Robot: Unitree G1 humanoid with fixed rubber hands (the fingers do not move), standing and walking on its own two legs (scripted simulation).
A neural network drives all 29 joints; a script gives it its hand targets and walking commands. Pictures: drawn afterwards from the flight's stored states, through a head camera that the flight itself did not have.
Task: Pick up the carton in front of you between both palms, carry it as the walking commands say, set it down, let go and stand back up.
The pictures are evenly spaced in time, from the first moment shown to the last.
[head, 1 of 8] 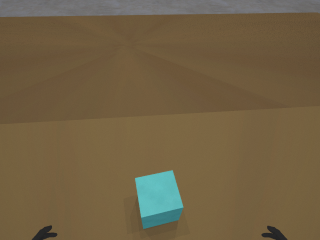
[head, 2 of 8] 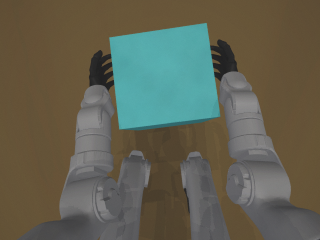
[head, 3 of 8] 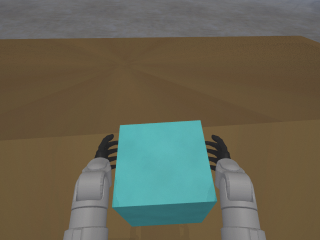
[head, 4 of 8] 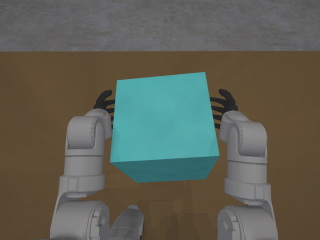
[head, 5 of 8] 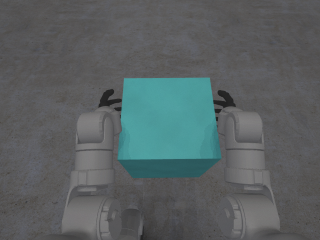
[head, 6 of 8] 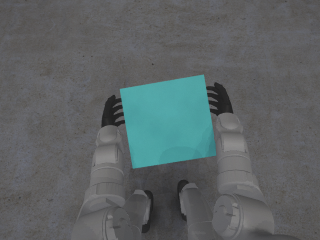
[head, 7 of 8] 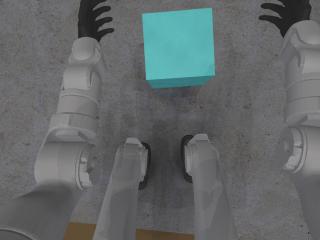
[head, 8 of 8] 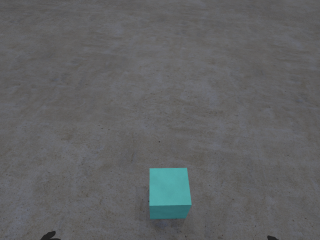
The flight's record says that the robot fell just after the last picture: no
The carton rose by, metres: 0.68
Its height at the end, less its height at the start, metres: -0.38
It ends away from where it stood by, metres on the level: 4.50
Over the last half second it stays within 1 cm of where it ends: yes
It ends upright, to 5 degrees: yes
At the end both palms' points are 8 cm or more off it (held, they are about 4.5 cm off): yes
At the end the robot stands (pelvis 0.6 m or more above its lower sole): yes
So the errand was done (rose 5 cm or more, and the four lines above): yes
